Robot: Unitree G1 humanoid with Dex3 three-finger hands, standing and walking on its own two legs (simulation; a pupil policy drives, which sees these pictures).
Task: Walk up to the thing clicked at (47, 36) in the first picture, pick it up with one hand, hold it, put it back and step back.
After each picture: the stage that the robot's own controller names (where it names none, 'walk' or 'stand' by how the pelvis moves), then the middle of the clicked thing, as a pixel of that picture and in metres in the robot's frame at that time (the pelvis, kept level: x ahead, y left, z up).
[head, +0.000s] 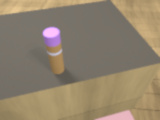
stand; (55, 53) +0.57 +0.14 -0.04
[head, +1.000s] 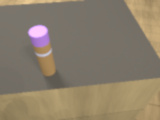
rise first; (44, 53) +0.52 +0.18 -0.02
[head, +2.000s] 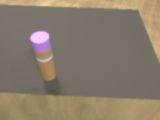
stand; (45, 58) +0.51 +0.17 -0.03
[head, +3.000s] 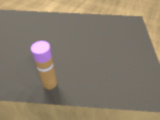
stand; (45, 67) +0.48 +0.17 -0.05
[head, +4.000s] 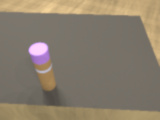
stand; (44, 69) +0.47 +0.18 -0.05
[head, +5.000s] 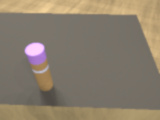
stand; (41, 69) +0.47 +0.19 -0.05
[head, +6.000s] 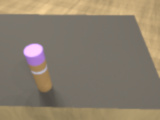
stand; (39, 70) +0.47 +0.20 -0.05
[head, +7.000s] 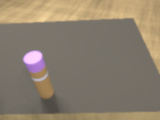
rise first; (40, 77) +0.45 +0.22 -0.04
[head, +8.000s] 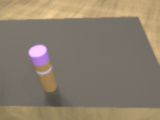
go down; (44, 71) +0.48 +0.21 -0.04
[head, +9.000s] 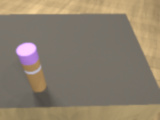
go down; (33, 70) +0.47 +0.20 -0.04
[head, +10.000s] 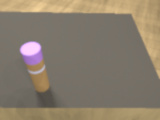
go down; (37, 69) +0.47 +0.19 -0.03
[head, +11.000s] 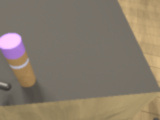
close in; (20, 63) +0.46 +0.21 -0.01
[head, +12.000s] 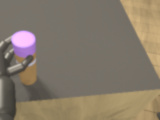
close; (26, 61) +0.46 +0.19 +0.01
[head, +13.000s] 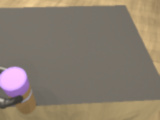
lift; (21, 94) +0.33 +0.22 +0.01
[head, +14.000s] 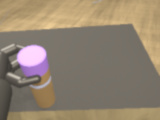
lift; (40, 81) +0.32 +0.15 +0.13
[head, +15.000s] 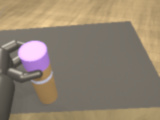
hold; (42, 77) +0.33 +0.14 +0.12
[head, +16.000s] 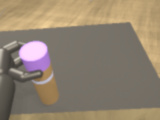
hold; (43, 77) +0.33 +0.14 +0.12
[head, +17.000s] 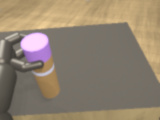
crouch; (44, 70) +0.35 +0.13 +0.14
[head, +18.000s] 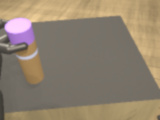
crouch; (28, 55) +0.42 +0.17 +0.13
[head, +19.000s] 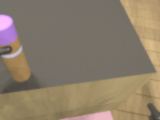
lower; (12, 53) +0.47 +0.19 +0.03
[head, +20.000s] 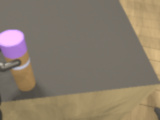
lower; (20, 64) +0.43 +0.19 +0.02
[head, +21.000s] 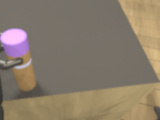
lower; (21, 64) +0.44 +0.18 +0.02
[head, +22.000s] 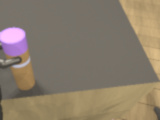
lower; (20, 63) +0.44 +0.19 +0.02
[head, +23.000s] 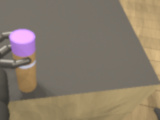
open; (25, 64) +0.44 +0.17 +0.01
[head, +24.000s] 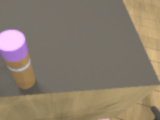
sink last; (19, 64) +0.42 +0.18 +0.02
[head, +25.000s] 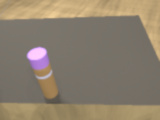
sink last; (44, 75) +0.44 +0.20 -0.01
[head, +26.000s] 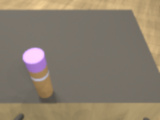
stand; (40, 76) +0.42 +0.19 -0.02
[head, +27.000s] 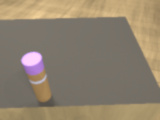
stand; (38, 79) +0.43 +0.19 -0.03
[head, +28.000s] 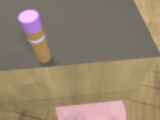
walk; (37, 39) +0.55 +0.19 -0.01
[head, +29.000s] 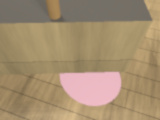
walk; out of the picture +0.83 +0.16 -0.01
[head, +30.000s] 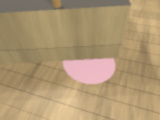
stand; out of the picture +1.16 +0.23 -0.02
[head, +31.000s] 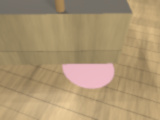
stand; out of the picture +1.16 +0.16 -0.04
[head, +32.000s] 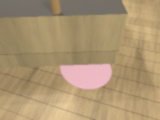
stand; out of the picture +1.17 +0.18 -0.05
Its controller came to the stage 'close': yes
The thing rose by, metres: 0.20
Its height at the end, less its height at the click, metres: +0.00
